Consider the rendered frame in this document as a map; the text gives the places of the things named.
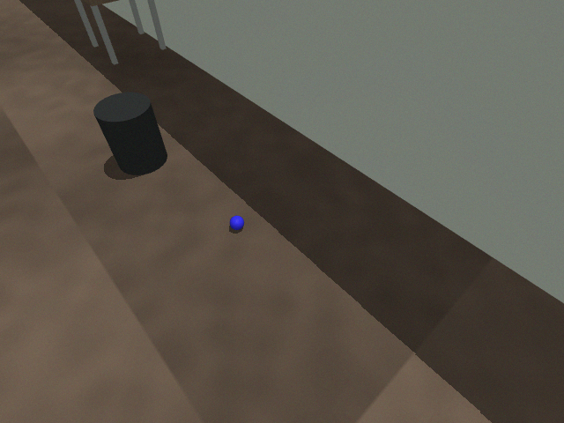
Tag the chair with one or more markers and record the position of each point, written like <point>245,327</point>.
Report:
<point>94,6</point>

